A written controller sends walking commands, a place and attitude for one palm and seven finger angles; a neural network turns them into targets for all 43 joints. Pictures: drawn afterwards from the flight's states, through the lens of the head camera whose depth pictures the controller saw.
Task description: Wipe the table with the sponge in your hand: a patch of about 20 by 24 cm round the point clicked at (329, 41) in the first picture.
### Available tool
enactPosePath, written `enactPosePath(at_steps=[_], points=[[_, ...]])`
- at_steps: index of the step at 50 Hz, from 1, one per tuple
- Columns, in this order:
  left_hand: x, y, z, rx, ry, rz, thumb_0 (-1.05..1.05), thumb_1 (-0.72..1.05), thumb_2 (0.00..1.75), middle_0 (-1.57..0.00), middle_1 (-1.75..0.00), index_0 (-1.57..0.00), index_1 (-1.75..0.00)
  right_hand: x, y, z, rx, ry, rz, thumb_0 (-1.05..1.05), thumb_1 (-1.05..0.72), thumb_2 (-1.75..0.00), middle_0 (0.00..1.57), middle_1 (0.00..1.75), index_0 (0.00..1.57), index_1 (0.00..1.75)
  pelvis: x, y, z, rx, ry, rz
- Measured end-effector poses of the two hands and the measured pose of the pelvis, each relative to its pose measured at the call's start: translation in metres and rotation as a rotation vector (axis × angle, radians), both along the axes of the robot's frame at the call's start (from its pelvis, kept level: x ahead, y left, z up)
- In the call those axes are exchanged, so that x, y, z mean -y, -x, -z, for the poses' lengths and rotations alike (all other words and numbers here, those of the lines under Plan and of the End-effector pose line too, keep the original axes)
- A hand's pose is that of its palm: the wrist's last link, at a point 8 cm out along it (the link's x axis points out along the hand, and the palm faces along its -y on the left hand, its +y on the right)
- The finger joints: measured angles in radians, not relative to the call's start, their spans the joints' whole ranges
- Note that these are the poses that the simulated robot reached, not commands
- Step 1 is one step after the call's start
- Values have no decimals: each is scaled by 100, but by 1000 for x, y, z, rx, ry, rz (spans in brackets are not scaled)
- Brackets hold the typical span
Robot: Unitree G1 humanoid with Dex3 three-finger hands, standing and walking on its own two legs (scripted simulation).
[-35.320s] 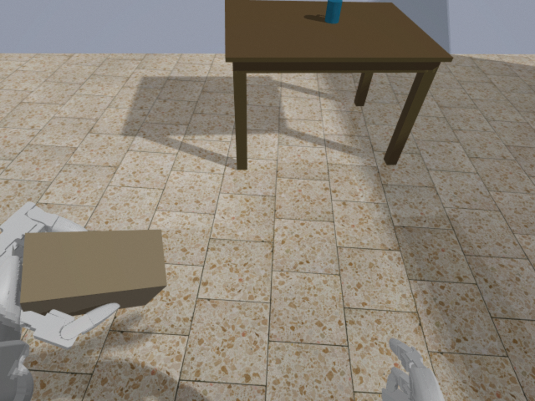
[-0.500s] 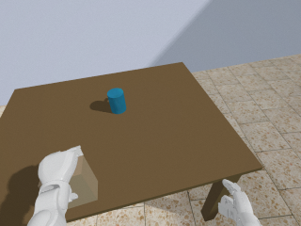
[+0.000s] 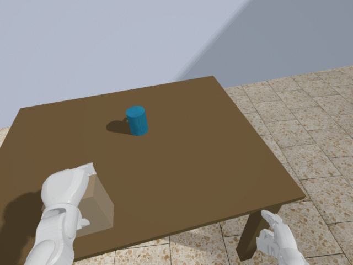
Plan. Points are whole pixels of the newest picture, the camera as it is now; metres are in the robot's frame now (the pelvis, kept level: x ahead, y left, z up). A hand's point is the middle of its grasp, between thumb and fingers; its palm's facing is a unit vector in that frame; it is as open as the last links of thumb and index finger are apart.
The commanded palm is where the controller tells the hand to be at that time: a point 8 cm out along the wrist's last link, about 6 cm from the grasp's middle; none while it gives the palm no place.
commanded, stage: lift the sponge slowly off the table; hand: left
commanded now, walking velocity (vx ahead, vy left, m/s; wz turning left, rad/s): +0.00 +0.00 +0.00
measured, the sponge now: (86, 212) +0.21 +0.27 -0.01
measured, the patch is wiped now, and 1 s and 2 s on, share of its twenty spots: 1.00 1.00 1.00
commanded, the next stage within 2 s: bring the sponge back beside the body in 0.50 s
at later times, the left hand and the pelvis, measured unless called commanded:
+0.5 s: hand (73, 186) +0.23 +0.28 +0.08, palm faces +0.03 -0.11 -0.99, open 10.7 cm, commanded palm +0.20 +0.27 +0.14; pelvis +0.00 +0.00 +0.00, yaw +0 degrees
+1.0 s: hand (68, 192) +0.21 +0.28 +0.08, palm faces +0.03 -0.13 -0.99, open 10.7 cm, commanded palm +0.19 +0.27 +0.16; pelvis +0.00 +0.00 +0.00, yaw +0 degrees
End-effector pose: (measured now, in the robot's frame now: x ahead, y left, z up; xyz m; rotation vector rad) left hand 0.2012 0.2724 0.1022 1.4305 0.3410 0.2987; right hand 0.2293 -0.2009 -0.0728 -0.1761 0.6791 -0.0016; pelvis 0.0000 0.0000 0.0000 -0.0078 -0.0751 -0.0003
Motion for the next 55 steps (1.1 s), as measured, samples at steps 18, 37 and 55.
enactPosePath(at_steps=[18, 37, 55], points=[[1, -7, -22, 20, -10, 15, -1, -54, 103, -66, -130, -69, -130, 2, -6, -2, 7, 10, -12, 1, -91, -89, 20, 30, 20, 30, 2, -2, -2, 11, 0, -4], [-3, -5, -22, -3, 8, 31, 0, -54, 103, -67, -130, -69, -130, 3, -7, -3, 4, 24, -13, 1, -91, -89, 20, 30, 21, 30, 0, -4, -2, 6, 2, -2], [-1, 11, -34, 21, 10, 18, 0, -55, 103, -67, -130, -69, -130, -1, -5, -4, 9, 15, -19, 1, -91, -89, 20, 30, 18, 29, -2, 3, -2, 19, -1, -7]])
